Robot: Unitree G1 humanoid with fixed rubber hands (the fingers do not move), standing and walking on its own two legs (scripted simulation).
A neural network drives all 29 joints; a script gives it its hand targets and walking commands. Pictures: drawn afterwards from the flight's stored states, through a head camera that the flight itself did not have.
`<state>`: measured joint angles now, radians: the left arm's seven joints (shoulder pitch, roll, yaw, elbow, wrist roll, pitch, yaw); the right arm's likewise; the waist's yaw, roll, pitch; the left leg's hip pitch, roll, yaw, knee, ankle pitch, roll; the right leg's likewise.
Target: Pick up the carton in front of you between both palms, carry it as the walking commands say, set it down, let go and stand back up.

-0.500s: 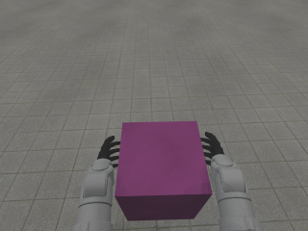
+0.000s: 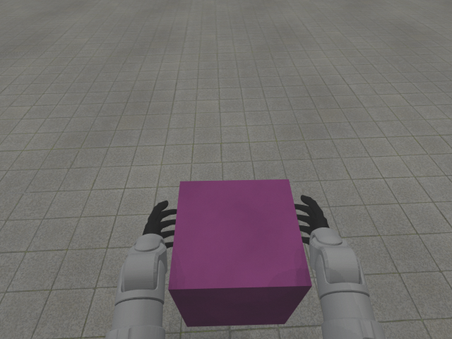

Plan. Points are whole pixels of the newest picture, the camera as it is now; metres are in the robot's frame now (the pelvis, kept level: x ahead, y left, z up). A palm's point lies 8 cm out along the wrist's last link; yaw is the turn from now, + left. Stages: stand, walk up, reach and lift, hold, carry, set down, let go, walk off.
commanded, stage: carry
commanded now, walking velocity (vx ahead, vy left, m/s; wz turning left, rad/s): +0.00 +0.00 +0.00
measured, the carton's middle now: (235, 256) +0.29 +0.00 -0.04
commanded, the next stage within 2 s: hold in 0.26 s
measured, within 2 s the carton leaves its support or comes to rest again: neither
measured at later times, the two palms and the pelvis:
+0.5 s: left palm (160, 246) +0.27 +0.13 +0.04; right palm (331, 248) +0.26 -0.16 +0.05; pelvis -0.02 +0.00 +0.01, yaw -3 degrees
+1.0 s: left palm (165, 234) +0.30 +0.13 +0.03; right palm (328, 241) +0.27 -0.17 +0.04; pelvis -0.03 +0.02 -0.01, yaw -5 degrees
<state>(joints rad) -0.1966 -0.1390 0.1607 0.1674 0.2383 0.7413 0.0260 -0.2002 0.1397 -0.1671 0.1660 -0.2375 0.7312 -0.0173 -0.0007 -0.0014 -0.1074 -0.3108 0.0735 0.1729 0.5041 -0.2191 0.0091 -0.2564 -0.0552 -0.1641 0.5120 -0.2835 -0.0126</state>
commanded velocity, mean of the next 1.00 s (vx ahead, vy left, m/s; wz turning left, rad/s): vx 0.00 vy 0.00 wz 0.00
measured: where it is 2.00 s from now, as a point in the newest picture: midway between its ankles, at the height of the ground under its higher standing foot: outside the picture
